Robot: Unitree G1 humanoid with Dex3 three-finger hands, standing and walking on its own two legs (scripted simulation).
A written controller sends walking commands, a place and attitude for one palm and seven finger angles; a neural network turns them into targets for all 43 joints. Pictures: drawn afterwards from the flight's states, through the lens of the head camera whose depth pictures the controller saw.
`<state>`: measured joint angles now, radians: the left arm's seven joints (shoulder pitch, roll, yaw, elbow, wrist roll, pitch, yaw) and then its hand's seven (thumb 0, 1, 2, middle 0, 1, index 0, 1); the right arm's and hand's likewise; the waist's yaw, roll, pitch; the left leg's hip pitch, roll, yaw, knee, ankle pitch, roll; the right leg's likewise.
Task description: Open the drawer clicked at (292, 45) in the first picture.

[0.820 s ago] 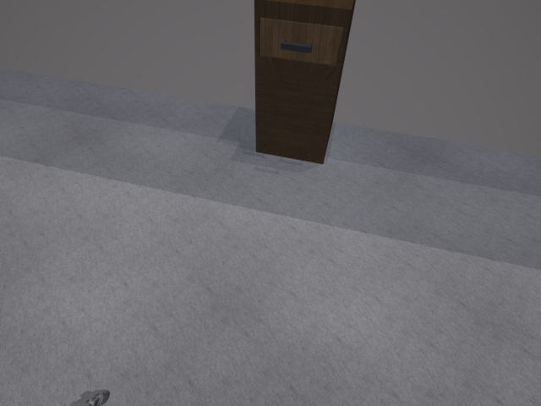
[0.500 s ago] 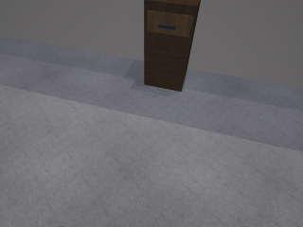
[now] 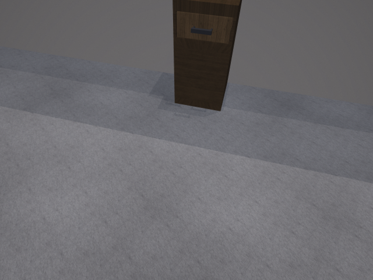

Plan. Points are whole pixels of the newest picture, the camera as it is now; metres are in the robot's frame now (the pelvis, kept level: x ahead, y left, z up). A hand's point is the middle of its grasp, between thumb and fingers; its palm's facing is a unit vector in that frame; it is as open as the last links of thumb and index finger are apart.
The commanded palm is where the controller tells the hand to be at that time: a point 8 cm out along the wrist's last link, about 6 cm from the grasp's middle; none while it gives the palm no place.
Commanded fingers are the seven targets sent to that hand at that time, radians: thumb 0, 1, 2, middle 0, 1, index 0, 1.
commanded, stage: look at it before walking up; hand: left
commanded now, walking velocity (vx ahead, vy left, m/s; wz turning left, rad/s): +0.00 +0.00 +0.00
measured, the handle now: (202, 29) +1.57 -0.02 -0.11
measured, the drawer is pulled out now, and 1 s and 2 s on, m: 0.00 0.00 0.00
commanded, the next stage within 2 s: walk to a spot facing it in 0.62 s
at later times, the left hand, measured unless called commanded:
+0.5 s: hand out of the picture +0.08 +0.24 -0.16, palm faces -0.03 -0.94 -0.33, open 7.4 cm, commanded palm none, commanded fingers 0.00 0.90 0.90 -0.20 -0.30 -0.20 -0.30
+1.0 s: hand out of the picture +0.06 +0.21 -0.19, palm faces +0.00 -0.98 -0.20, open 7.4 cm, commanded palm none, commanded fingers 0.00 0.90 0.90 -0.20 -0.30 -0.20 -0.30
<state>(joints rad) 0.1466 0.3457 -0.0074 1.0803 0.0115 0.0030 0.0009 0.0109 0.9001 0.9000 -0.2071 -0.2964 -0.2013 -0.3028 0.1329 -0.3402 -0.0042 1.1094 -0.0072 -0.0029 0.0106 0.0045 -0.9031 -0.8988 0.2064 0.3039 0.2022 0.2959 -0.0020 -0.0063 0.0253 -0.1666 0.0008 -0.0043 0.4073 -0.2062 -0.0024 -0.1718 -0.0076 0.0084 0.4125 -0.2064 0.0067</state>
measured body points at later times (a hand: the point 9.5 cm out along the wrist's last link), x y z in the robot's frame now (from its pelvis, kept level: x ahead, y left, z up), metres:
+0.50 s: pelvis +0.01 +0.00 +0.00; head +0.01 +0.00 +0.45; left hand +0.08 +0.29 -0.13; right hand +0.09 -0.30 -0.13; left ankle +0.01 +0.12 -0.74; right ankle +0.01 -0.12 -0.74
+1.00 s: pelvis +0.06 +0.01 -0.01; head +0.04 +0.02 +0.44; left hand +0.06 +0.26 -0.17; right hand +0.07 -0.25 -0.15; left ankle +0.01 +0.12 -0.74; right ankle +0.01 -0.12 -0.74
